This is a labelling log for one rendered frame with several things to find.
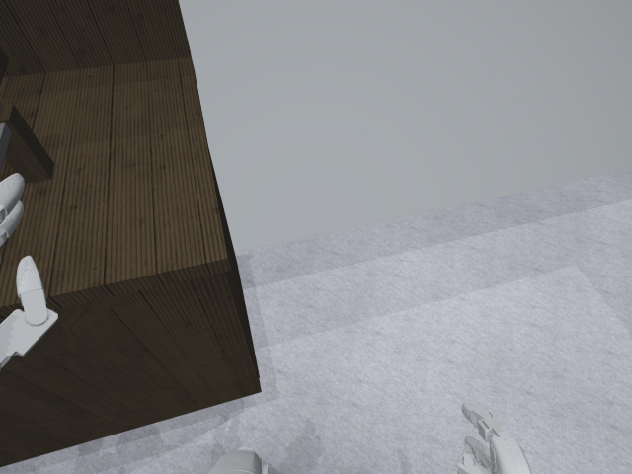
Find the robot left thigh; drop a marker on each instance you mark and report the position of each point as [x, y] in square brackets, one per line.
[240, 462]

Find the counter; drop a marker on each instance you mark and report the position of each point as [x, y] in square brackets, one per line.
[124, 220]

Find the robot right hand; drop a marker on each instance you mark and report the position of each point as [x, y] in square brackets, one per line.
[504, 456]

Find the robot left hand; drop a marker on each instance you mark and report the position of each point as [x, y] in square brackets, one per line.
[20, 331]

